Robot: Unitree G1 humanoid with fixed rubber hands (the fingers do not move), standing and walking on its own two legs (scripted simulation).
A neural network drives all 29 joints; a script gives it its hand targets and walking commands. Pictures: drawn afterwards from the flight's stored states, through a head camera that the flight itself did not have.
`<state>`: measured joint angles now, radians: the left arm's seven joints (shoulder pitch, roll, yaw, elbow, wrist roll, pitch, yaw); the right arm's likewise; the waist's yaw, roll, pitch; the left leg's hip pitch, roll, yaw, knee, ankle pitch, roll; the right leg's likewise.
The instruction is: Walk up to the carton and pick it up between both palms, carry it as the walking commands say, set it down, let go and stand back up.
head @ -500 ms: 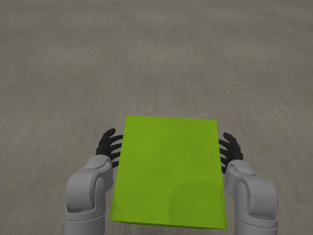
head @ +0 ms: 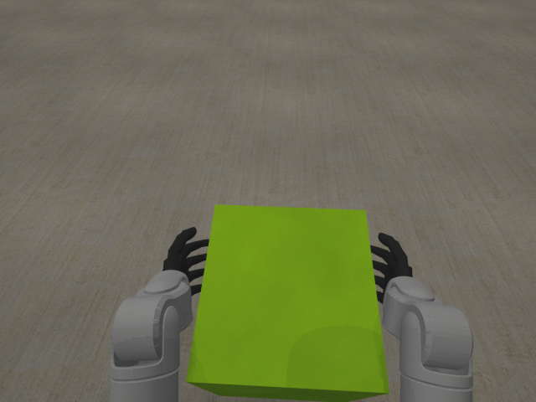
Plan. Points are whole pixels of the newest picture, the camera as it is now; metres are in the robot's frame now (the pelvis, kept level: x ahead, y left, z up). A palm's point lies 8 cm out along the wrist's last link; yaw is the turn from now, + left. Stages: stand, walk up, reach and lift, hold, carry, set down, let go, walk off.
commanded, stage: carry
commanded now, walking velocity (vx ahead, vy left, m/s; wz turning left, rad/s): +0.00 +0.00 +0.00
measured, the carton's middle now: (284, 312) +0.26 -0.01 +0.02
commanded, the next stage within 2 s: none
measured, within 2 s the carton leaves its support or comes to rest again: neither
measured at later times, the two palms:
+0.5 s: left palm (177, 282) +0.26 +0.13 +0.09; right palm (396, 288) +0.25 -0.16 +0.09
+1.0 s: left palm (179, 282) +0.26 +0.13 +0.10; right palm (398, 288) +0.25 -0.16 +0.09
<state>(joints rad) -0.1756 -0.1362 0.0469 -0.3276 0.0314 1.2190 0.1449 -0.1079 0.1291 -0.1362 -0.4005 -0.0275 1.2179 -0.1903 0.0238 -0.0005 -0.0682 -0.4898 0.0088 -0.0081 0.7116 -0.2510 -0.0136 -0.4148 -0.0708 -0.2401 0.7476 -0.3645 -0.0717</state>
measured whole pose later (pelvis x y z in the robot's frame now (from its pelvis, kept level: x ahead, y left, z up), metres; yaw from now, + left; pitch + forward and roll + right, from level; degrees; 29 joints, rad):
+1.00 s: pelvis +0.00 +0.00 +0.00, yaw +0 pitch +2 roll +1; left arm -0.18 -0.14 0.05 -0.33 0.04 1.22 0.14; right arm -0.11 0.13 -0.14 -0.40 -0.03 1.22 -0.19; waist 0.02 0.00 -0.07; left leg -0.49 0.01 -0.01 0.70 -0.24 -0.01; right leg -0.42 -0.07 -0.24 0.75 -0.36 -0.07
